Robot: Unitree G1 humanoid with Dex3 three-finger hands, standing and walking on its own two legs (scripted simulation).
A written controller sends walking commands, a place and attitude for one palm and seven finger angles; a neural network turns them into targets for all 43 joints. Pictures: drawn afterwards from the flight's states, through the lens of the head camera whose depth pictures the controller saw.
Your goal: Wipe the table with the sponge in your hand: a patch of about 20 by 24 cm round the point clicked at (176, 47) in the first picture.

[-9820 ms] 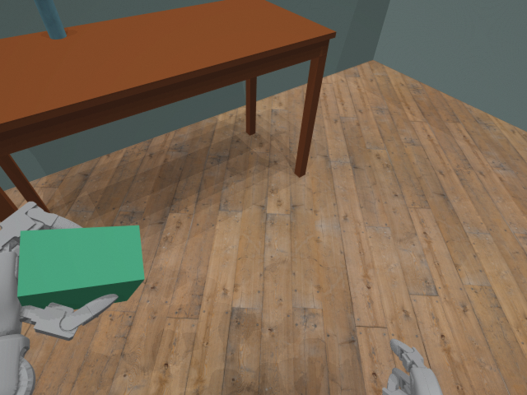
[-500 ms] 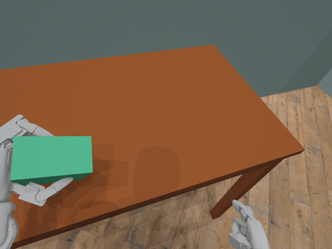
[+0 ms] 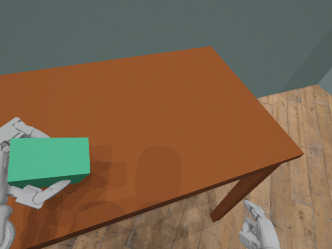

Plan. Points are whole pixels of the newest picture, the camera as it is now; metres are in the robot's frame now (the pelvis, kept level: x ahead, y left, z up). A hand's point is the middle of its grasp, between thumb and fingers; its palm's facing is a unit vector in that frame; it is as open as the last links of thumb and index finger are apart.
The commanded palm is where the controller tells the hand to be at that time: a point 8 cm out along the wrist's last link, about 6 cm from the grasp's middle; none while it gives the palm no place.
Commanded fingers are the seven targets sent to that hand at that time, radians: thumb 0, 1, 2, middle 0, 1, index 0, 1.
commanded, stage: come to a stop and stand still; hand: left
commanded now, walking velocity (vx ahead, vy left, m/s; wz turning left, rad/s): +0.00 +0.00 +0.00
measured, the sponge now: (60, 164) +0.23 +0.22 +0.13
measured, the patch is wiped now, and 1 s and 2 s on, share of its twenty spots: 0.00 0.00 0.00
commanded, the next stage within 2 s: look again from close up in 0.10 s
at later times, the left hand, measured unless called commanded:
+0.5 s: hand (40, 161) +0.22 +0.25 +0.15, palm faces +0.37 -0.84 -0.39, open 10.0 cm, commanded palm +0.16 +0.28 +0.17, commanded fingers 0.00 0.10 1.30 -1.20 -1.60 -1.20 -1.60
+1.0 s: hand (28, 180) +0.18 +0.24 +0.17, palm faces +0.43 -0.67 -0.61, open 10.0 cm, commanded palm +0.16 +0.26 +0.20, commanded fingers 0.00 0.10 1.30 -1.20 -1.60 -1.20 -1.60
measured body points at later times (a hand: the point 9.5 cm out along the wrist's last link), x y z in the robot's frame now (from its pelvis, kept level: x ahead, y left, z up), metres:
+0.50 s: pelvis +0.00 +0.00 +0.00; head +0.03 +0.02 +0.45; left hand +0.20 +0.29 +0.17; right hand +0.18 -0.23 -0.08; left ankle +0.04 +0.11 -0.74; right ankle -0.02 -0.15 -0.74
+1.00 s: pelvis -0.04 -0.04 -0.01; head -0.05 -0.04 +0.43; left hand +0.16 +0.27 +0.20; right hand +0.20 -0.23 -0.07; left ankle +0.04 +0.11 -0.74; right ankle -0.02 -0.14 -0.74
